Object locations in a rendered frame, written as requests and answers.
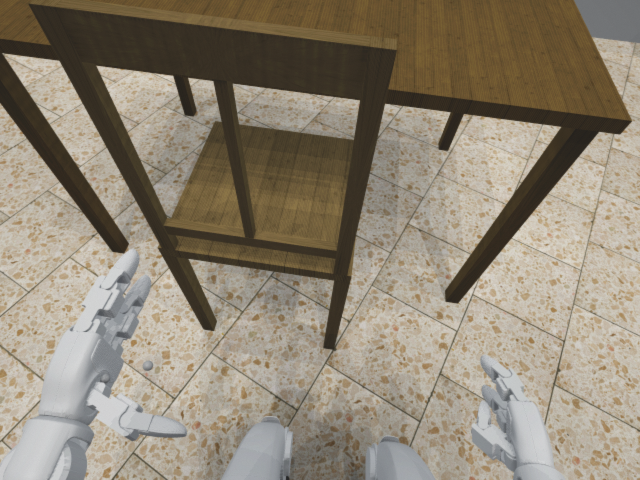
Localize chair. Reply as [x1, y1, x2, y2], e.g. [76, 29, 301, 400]
[28, 0, 397, 350]

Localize robot thigh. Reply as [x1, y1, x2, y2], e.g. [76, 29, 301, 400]
[365, 441, 436, 480]
[221, 422, 293, 480]

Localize table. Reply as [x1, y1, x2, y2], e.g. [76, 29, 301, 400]
[0, 0, 632, 304]

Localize right robot hand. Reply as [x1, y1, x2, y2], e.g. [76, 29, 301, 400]
[472, 355, 555, 472]

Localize robot left thigh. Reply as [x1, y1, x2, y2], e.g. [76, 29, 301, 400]
[221, 422, 293, 480]

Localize left robot hand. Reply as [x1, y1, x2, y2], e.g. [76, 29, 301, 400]
[38, 249, 187, 441]

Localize left robot forearm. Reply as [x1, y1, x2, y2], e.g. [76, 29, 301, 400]
[0, 416, 94, 480]

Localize robot right thigh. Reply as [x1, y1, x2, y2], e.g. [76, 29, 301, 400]
[365, 441, 436, 480]

